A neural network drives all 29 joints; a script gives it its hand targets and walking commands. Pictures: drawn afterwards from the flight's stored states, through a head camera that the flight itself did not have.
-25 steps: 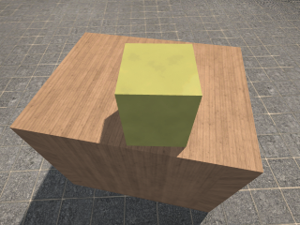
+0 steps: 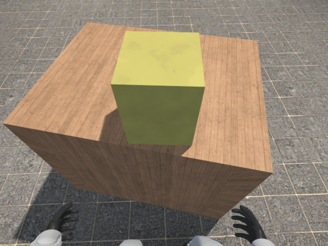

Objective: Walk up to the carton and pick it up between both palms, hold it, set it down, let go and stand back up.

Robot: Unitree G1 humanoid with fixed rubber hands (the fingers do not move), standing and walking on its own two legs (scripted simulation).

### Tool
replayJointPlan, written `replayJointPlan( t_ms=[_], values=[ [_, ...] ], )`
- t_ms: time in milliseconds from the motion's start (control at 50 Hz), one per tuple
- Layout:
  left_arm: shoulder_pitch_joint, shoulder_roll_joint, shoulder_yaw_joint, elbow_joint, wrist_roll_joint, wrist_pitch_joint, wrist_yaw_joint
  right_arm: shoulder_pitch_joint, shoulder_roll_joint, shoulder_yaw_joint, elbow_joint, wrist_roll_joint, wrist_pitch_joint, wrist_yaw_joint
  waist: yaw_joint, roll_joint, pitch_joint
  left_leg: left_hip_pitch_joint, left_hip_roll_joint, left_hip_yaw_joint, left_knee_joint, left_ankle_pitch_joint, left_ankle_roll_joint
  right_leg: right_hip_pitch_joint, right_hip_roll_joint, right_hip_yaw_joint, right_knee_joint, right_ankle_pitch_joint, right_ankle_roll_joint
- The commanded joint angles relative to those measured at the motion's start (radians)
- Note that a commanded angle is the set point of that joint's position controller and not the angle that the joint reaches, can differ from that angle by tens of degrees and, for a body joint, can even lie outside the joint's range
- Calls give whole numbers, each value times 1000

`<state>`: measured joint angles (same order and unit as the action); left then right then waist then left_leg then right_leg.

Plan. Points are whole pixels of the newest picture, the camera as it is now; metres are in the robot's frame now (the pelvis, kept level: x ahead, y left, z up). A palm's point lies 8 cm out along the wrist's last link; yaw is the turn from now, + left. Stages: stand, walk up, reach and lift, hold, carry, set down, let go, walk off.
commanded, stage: reach and lift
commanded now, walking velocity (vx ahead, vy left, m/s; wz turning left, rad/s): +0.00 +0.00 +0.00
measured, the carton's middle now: (160, 92) +0.51 +0.04 +0.05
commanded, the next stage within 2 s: none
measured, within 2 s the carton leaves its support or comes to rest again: neither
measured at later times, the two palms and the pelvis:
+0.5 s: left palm (55, 213) +0.18 +0.28 -0.03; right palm (252, 216) +0.19 -0.18 -0.04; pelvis +0.02 +0.02 +0.02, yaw -1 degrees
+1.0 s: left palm (53, 184) +0.24 +0.28 +0.01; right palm (242, 190) +0.24 -0.16 +0.00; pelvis +0.05 +0.05 +0.02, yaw -1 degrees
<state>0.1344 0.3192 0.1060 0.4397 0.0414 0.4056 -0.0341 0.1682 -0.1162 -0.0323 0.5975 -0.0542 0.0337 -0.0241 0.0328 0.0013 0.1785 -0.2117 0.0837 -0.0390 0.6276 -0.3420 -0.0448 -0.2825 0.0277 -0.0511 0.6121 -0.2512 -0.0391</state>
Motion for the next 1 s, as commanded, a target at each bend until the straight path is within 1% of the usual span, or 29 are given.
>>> replayJointPlan(
  t_ms=[0,40,60,120,160,200,220,240,280,320,380,420,440,480,520,560,580,600,660,700,740,760,780,800,840,880,920,940,980],
  values=[
    [-29,129,20,-143,-37,-56,-2,14,-64,-20,-127,19,-35,-36,-41,38,-205,-260,-26,163,-221,18,63,448,-37,61,-140,28,49],
    [28,135,31,-126,-40,-53,-7,31,-60,-5,-161,21,-34,-48,-17,5,-176,-190,-49,171,-242,80,65,432,-36,59,-184,30,50],
    [39,133,32,-116,-40,-50,-5,37,-60,4,-166,26,-28,-48,-6,2,-147,-164,-57,175,-260,90,63,420,-34,57,-208,13,55],
    [44,118,30,-117,-38,-57,2,30,-62,15,-226,35,-16,-40,16,19,-84,-151,-63,174,-312,95,64,411,-15,45,-238,-15,59],
    [11,108,30,-129,-41,-72,6,11,-65,17,-275,31,-7,-30,22,29,-76,-179,-58,172,-350,69,71,442,3,30,-236,-28,65],
    [-10,97,24,-147,-43,-99,9,25,-58,16,-304,33,-2,-22,14,42,-68,-212,-51,171,-371,51,74,470,4,38,-237,-18,65],
    [-19,90,24,-154,-48,-113,11,36,-68,5,-301,33,-1,-20,10,52,-76,-215,-47,166,-384,30,76,476,7,36,-236,-22,67],
    [-32,87,25,-164,-47,-129,12,47,-67,0,-314,28,-1,-18,6,46,-83,-217,-40,163,-392,8,79,488,10,35,-232,-20,70],
    [-52,75,20,-176,-51,-159,15,40,-60,-6,-311,31,-5,-14,4,66,-88,-252,-30,154,-405,-16,82,509,11,40,-220,-7,70],
    [-63,77,20,-167,-62,-188,13,41,-47,-5,-307,35,-14,-16,-2,53,-96,-230,-39,162,-394,10,78,492,1,52,-238,-12,65],
    [-57,77,7,-174,-83,-222,13,44,-32,2,-307,47,-36,-19,0,35,-103,-131,-56,162,-371,72,68,405,-18,61,-279,-30,58],
    [-50,75,0,-180,-99,-239,18,42,-32,-7,-307,41,-54,-22,-2,34,-113,-99,-64,158,-369,95,61,380,-20,59,-291,-21,54],
    [-53,76,-4,-186,-103,-250,21,36,-32,-7,-308,45,-62,-22,1,44,-129,-91,-64,154,-369,103,56,390,-19,56,-291,-12,54],
    [-41,76,-3,-176,-112,-262,23,33,-31,-5,-294,47,-72,-25,8,44,-121,-73,-75,154,-363,153,46,375,-20,56,-304,25,52],
    [-19,67,-5,-197,-109,-275,23,42,-35,-4,-293,56,-86,-28,11,50,-128,-33,-78,148,-358,225,33,371,-17,53,-309,77,48],
    [-4,59,-2,-203,-112,-280,20,42,-48,-1,-304,62,-103,-32,10,28,-165,13,-88,144,-346,299,22,370,-14,48,-317,142,46],
    [7,52,0,-217,-117,-289,18,44,-50,0,-326,67,-116,-32,14,14,-190,46,-92,141,-337,331,20,364,-13,46,-316,172,48],
    [23,56,-1,-226,-116,-297,17,53,-51,4,-328,72,-127,-32,16,13,-195,60,-96,137,-327,387,16,367,-13,45,-311,227,50],
    [53,42,11,-262,-105,-324,16,78,-74,13,-335,92,-167,-31,23,25,-233,124,-107,127,-306,512,-7,359,-5,41,-313,327,44],
    [72,21,10,-270,-109,-337,12,91,-77,23,-325,111,-190,-29,21,35,-238,155,-107,120,-294,576,-20,350,1,36,-318,362,34],
    [71,10,2,-312,-112,-358,13,84,-100,22,-344,128,-220,-24,19,41,-245,174,-105,111,-283,638,-35,351,10,31,-324,382,22],
    [74,4,3,-322,-111,-368,17,85,-111,15,-341,133,-231,-21,23,56,-247,182,-102,108,-280,642,-42,343,11,27,-328,365,12],
    [68,-2,-6,-333,-119,-376,20,82,-116,17,-336,143,-241,-17,21,59,-243,182,-98,101,-276,665,-45,340,15,24,-332,359,8],
    [62,-9,-13,-351,-120,-385,24,81,-122,14,-341,152,-250,-14,16,67,-238,186,-98,99,-278,668,-48,331,15,27,-337,343,3],
    [46,-15,-24,-362,-120,-397,33,62,-133,4,-345,160,-261,-8,16,75,-231,190,-93,92,-279,665,-52,320,18,27,-348,309,-9],
    [32,-31,-43,-369,-133,-399,40,40,-142,-3,-344,173,-261,-3,9,77,-227,183,-82,84,-283,653,-54,318,19,27,-349,271,-20],
    [3,-32,-54,-395,-143,-404,50,6,-145,-16,-375,183,-262,-1,14,79,-237,175,-79,80,-287,626,-52,312,17,31,-348,250,-24],
    [-10,-34,-59,-391,-147,-402,54,-7,-153,-18,-376,183,-259,0,9,75,-239,169,-77,77,-292,615,-52,320,16,30,-349,246,-27],
    [-46,-34,-65,-381,-156,-400,60,-41,-153,-24,-382,187,-245,3,12,68,-230,143,-78,74,-304,568,-48,315,15,33,-352,209,-27]
  ],
)
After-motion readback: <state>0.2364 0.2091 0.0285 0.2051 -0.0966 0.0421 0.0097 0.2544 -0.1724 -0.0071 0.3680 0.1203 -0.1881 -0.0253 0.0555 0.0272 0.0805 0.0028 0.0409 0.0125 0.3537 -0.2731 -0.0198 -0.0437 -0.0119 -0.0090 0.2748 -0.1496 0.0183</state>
